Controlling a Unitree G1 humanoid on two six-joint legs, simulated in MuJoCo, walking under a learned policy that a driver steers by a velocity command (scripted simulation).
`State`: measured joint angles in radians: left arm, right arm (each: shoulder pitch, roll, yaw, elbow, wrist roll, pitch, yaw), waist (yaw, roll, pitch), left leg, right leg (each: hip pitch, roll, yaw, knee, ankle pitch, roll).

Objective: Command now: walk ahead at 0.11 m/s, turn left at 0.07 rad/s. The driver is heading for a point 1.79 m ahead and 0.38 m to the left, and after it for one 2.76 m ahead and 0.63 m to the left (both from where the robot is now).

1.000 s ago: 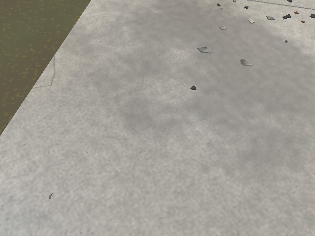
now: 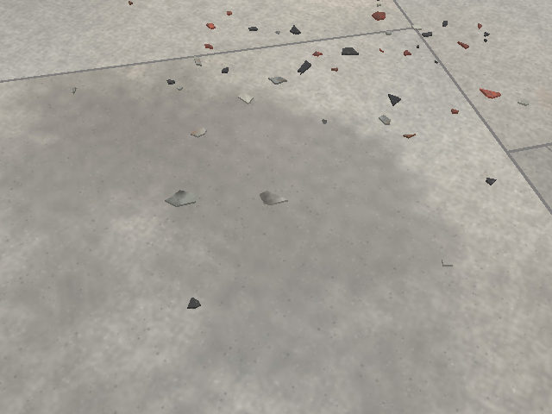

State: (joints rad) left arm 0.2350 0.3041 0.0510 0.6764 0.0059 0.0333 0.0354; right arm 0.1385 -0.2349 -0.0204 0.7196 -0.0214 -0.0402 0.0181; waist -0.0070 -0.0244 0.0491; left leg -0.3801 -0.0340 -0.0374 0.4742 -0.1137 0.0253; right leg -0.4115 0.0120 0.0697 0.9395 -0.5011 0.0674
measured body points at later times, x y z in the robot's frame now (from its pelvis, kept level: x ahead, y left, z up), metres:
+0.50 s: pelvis +0.04 +0.03 -0.01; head +0.07 +0.06 +0.44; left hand +0.12 +0.35 -0.12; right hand +0.27 -0.21 -0.09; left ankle +0.04 +0.13 -0.74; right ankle +0.04 -0.13 -0.71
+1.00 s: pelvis +0.07 +0.03 +0.00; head +0.08 +0.02 +0.45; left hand +0.06 +0.32 -0.11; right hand +0.32 -0.13 -0.10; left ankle +0.03 +0.12 -0.72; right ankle +0.11 -0.09 -0.73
